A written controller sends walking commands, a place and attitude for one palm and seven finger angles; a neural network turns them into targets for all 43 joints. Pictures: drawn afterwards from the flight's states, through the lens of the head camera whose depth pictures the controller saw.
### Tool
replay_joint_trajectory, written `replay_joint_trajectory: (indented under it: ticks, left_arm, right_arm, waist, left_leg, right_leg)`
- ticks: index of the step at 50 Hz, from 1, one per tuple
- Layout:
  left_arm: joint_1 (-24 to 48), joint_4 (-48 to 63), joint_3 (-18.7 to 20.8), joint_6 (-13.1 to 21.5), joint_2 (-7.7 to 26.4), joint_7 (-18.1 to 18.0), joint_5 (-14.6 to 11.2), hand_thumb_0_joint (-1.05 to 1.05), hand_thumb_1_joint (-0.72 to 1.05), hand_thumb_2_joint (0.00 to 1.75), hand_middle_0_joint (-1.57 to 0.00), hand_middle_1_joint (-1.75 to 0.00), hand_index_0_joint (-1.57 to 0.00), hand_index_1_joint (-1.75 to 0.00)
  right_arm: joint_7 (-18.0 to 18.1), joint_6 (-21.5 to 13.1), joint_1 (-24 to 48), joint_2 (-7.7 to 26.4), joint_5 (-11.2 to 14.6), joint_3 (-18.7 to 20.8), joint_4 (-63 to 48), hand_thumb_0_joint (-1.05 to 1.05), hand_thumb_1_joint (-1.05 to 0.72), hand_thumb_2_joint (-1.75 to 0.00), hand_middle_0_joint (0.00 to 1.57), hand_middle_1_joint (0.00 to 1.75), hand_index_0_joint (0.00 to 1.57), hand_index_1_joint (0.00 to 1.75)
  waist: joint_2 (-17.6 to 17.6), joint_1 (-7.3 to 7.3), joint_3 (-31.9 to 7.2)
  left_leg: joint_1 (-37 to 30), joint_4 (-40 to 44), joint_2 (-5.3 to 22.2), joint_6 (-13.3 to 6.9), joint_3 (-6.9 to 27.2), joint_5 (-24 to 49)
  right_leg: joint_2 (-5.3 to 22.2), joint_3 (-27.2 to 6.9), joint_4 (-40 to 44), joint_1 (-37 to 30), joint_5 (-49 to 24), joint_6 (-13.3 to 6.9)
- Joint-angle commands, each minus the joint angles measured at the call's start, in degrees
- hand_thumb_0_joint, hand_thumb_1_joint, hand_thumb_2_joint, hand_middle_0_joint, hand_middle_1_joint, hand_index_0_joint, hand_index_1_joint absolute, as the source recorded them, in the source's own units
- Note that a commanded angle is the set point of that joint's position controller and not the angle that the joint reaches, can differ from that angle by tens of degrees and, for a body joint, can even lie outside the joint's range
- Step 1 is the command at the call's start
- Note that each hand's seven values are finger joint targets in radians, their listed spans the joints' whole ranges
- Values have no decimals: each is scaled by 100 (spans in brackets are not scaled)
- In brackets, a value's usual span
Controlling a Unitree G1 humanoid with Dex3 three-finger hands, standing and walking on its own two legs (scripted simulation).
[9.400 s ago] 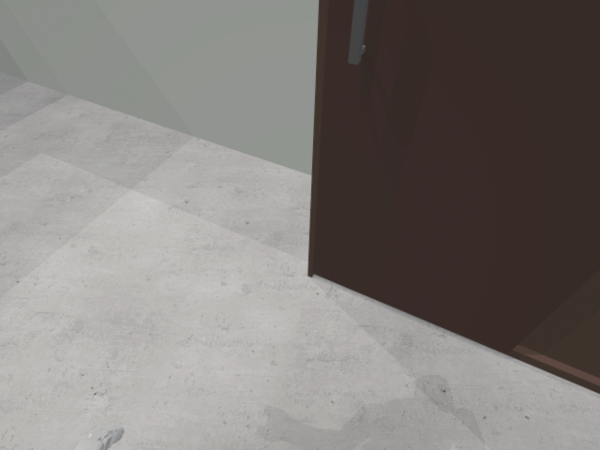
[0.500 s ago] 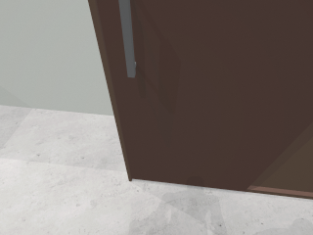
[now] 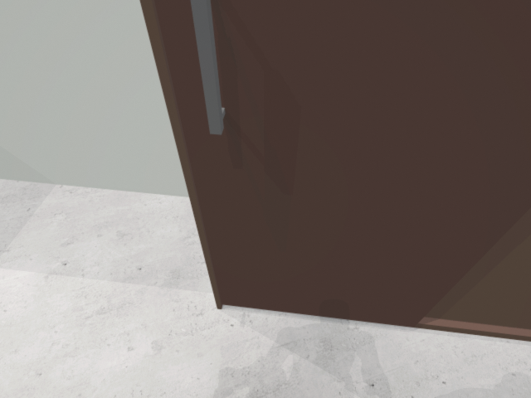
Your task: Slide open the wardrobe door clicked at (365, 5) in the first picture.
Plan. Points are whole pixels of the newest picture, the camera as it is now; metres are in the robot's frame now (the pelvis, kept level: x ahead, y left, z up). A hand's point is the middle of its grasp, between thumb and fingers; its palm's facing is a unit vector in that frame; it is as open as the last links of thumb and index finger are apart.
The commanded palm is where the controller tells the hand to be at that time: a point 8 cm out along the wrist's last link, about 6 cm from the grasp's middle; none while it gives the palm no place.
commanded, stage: look again from close up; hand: left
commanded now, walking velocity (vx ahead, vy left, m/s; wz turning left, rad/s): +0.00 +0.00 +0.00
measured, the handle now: (212, 61) +0.53 +0.12 +0.25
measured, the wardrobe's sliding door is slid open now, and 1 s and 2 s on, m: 0.00 0.00 0.00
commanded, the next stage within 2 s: shuffle to correct the standing spot in 1.04 s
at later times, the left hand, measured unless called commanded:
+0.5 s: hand out of the picture +0.05 +0.22 -0.16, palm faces -0.01 -0.95 -0.30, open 7.4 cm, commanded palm none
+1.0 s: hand out of the picture +0.05 +0.22 -0.16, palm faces -0.01 -0.95 -0.32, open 7.4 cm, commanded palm none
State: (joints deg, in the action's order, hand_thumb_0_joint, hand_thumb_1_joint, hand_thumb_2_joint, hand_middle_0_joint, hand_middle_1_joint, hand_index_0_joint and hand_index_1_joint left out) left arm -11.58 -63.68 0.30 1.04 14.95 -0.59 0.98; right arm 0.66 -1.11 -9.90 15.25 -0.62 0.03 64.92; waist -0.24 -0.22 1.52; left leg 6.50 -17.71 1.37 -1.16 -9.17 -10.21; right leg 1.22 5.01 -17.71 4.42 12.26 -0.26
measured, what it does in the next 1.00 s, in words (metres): stands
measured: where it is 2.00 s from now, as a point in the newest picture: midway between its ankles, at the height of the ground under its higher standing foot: outside the picture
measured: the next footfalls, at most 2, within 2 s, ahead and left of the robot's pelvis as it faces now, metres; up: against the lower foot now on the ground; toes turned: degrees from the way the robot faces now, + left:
none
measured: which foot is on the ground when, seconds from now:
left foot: down 0.00-1.00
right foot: down 0.00-1.00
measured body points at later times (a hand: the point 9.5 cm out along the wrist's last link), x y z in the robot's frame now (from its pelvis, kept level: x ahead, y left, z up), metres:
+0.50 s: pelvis +0.00 -0.01 +0.00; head +0.01 -0.01 +0.45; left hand +0.05 +0.27 -0.14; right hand +0.06 -0.29 -0.14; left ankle +0.00 +0.10 -0.75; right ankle -0.03 -0.11 -0.75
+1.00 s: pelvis +0.00 -0.01 +0.00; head +0.01 -0.02 +0.45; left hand +0.05 +0.27 -0.14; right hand +0.06 -0.30 -0.14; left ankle +0.00 +0.10 -0.75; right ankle -0.03 -0.11 -0.75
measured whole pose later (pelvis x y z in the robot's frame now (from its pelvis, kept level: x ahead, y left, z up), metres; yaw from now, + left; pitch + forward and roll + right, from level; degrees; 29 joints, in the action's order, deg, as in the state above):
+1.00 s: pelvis +0.00 -0.01 +0.00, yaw +0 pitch -1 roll +0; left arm -10.0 -63.7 0.3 1.1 17.6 -0.1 0.9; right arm 0.5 -0.9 -8.5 17.5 -0.6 -0.5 64.7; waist -0.3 -0.1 1.5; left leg 5.5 -16.4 2.2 0.0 -8.4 -9.5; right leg 0.1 5.7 -15.7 2.9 11.6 -1.3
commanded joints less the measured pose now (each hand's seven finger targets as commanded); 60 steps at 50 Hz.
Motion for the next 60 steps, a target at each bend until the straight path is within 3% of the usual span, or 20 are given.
replay_joint_trajectory:
  ticks: [1, 57, 60]
  left_arm:
    - [-65, 271, 190, 130, 1005, -80, 23, 0, 90, 90, -20, -30, -20, -30]
    - [254, 305, 215, 141, 1405, -33, 18, 0, 90, 90, -20, -30, -20, -30]
    - [-36, 175, 113, 81, 935, -49, -3, 0, 90, 90, -20, -30, -20, -30]
  right_arm:
    - [35, -109, 20, 984, -13, 188, -285, 0, -90, -90, 20, 30, 20, 30]
    - [21, -102, 300, 1362, -19, 168, -366, 0, -90, -90, 20, 30, 20, 30]
    - [9, -40, 42, 849, -42, 46, -251, 0, -90, -90, 20, 30, 20, 30]
  waist:
    - [58, -2, -215]
    - [25, 3, -225]
    - [61, 11, -330]
  left_leg:
    - [-235, 275, 812, 5, 819, 920]
    - [-326, 366, 848, 48, 861, 929]
    - [-416, 221, 824, 126, 706, 672]
  right_leg:
    - [776, -633, 315, 201, -1267, -118]
    - [818, -656, 509, 98, -1363, -113]
    - [806, -702, 488, 122, -1150, -77]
